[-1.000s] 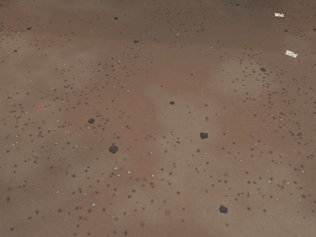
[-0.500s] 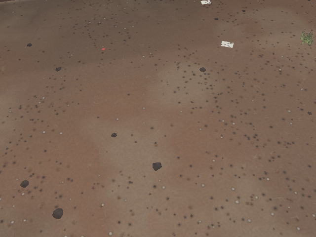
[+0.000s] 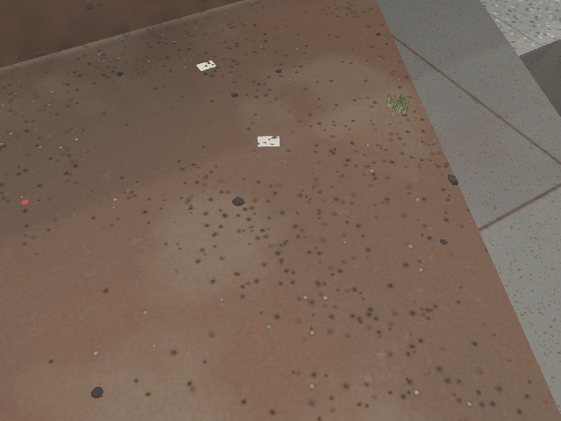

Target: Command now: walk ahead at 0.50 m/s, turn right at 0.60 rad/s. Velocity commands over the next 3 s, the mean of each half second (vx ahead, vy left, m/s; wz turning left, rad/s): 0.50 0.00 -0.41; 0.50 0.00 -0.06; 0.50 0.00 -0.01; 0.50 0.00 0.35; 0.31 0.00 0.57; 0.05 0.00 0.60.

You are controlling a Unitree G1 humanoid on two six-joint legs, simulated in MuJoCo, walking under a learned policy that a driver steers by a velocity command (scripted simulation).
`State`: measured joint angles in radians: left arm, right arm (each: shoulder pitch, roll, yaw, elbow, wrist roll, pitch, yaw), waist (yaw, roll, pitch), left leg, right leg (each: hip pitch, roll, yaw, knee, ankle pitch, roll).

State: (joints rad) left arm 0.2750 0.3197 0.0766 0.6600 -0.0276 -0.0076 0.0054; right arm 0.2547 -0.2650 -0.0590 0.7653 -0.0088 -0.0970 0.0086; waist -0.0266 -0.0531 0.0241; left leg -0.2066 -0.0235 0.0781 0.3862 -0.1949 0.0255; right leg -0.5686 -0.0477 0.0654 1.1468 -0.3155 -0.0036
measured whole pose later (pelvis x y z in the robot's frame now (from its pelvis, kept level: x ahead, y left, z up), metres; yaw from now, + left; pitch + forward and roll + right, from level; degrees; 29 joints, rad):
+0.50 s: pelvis +0.27 -0.08 +0.00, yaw -12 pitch +1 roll +0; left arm 0.26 0.27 0.06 0.69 0.00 -0.05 -0.03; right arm 0.22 -0.32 -0.05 0.81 0.02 -0.09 0.01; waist 0.01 0.03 0.05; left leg -0.52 0.11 -0.02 1.13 -0.33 0.00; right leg -0.26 0.07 -0.03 0.42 -0.17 -0.08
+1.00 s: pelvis +0.56 -0.07 +0.00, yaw -12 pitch +1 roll +0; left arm 0.29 0.30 0.05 0.80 -0.02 -0.07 0.00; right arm 0.22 -0.27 -0.04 0.81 -0.01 -0.08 0.04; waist -0.01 -0.03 0.03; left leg -0.31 -0.04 0.05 0.45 -0.16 0.06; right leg -0.45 -0.05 0.04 1.14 -0.35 -0.03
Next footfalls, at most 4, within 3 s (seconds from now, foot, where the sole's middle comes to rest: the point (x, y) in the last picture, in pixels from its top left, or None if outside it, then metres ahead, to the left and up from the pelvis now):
0.32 right None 0.32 -0.17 -0.78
0.84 left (279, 350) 0.67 -0.01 -0.78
1.36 right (383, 271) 0.90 -0.30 -0.78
1.92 left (310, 185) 1.23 -0.12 -0.78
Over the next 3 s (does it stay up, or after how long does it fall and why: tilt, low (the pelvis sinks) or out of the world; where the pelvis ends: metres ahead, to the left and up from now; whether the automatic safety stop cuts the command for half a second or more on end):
stays up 1.36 -0.16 0.00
